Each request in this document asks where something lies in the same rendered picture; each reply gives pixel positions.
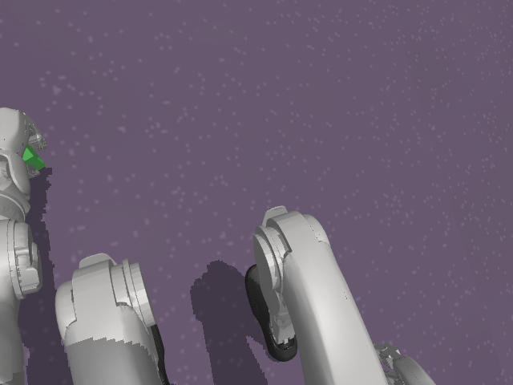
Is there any left robot arm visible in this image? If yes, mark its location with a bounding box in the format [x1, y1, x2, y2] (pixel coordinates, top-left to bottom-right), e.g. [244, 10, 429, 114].
[0, 149, 42, 385]

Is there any right robot hand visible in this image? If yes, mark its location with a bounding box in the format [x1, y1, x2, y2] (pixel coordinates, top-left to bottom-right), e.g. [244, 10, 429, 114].
[373, 342, 436, 385]

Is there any left robot hand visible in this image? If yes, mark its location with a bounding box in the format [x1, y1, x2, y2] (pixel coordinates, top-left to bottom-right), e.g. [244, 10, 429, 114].
[0, 107, 47, 179]

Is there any cube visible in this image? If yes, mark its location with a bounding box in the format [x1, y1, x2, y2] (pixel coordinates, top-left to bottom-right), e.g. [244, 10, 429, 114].
[23, 144, 46, 170]

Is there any left robot foot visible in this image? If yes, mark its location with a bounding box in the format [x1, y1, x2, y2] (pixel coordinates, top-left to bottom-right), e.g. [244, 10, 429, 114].
[151, 324, 170, 385]

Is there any right robot foot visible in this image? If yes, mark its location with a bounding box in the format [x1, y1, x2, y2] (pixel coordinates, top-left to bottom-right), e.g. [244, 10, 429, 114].
[245, 264, 297, 362]

